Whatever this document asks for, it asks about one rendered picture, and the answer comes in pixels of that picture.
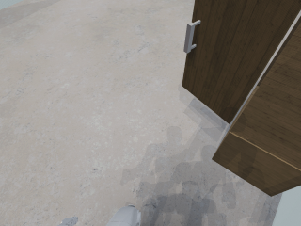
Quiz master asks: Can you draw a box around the left robot thigh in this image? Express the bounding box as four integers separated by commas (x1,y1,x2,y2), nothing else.
105,206,141,226

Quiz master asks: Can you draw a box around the cupboard door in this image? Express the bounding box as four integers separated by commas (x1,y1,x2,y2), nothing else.
182,0,301,124

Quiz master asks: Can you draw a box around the handle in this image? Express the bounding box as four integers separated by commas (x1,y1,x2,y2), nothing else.
183,20,201,54

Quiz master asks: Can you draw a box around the left robot hand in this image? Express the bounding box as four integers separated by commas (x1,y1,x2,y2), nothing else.
57,216,78,226

